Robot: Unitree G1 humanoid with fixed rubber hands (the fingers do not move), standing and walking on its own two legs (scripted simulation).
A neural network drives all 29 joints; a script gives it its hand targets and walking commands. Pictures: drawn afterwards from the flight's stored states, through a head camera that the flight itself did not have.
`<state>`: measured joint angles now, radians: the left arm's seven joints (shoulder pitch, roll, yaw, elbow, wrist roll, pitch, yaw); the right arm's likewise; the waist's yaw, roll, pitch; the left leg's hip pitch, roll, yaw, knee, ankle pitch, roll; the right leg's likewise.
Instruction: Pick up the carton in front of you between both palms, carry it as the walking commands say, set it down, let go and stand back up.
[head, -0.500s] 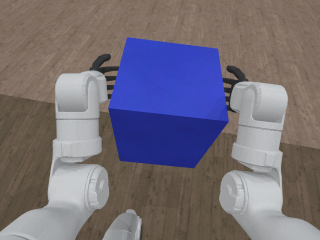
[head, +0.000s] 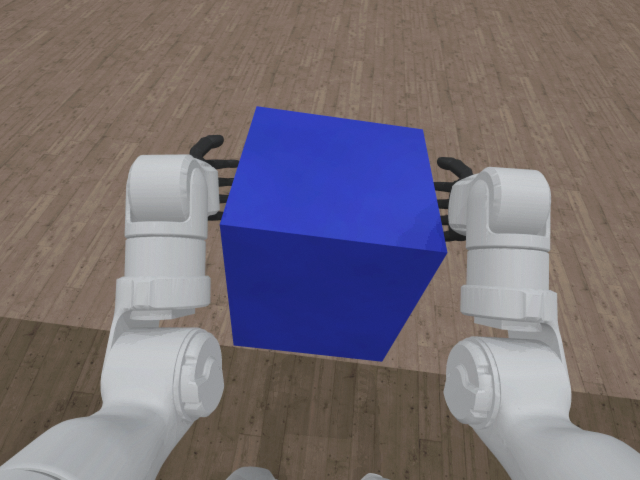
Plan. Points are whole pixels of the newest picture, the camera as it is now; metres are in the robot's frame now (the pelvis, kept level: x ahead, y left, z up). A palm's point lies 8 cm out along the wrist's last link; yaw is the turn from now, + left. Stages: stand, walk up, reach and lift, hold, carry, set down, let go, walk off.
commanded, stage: carry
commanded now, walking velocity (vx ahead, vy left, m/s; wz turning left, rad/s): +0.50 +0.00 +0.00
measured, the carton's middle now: (323, 242) +0.39 +0.03 +0.07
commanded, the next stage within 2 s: none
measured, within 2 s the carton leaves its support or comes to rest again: neither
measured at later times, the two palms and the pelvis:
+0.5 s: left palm (274, 2) +0.74 +0.14 +0.23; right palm (460, 44) +0.69 -0.15 +0.21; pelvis +0.33 +0.04 +0.06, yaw +0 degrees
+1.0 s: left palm out of the picture +1.07 +0.23 +0.27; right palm out of the picture +1.07 -0.06 +0.26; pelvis +0.68 +0.06 +0.08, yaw +1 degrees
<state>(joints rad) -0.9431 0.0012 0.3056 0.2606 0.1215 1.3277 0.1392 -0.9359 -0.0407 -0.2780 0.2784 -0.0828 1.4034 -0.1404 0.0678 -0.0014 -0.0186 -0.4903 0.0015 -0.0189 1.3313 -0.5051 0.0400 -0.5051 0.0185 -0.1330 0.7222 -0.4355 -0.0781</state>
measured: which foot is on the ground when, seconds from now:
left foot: up 0.00-0.22, down 0.24-0.60, up 0.62-0.90, down 0.92-1.00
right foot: down 0.00-0.26, up 0.28-0.56, down 0.58-0.94, up 0.96-1.00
